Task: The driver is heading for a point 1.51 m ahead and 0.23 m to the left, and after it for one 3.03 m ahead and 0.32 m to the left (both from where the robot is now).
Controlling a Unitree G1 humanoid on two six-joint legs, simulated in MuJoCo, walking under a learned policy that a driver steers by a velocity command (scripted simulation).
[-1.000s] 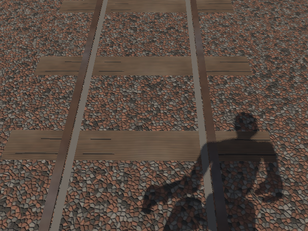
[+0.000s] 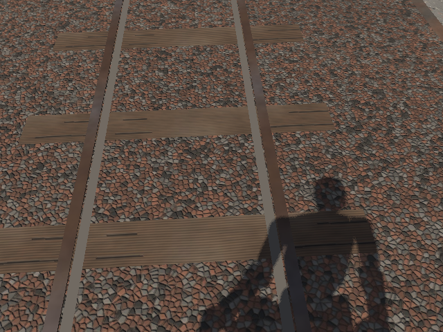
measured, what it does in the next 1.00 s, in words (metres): walks ahead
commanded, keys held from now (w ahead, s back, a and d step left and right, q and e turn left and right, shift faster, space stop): no key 0.46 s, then w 0.54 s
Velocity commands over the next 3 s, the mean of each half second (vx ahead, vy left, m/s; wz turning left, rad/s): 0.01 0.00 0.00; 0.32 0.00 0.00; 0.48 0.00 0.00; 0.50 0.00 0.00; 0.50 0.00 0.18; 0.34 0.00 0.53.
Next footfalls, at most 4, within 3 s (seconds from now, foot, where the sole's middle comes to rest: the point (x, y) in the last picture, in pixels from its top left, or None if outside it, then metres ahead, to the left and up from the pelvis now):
1.24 left None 0.44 0.04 -0.78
1.80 right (268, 261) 0.75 -0.12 -0.78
2.34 left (217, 191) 1.05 0.05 -0.78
2.90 right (234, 133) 1.36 -0.02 -0.78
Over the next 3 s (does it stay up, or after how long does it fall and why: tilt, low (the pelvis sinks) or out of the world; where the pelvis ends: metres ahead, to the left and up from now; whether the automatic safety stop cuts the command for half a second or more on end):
stays up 1.20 0.01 -0.02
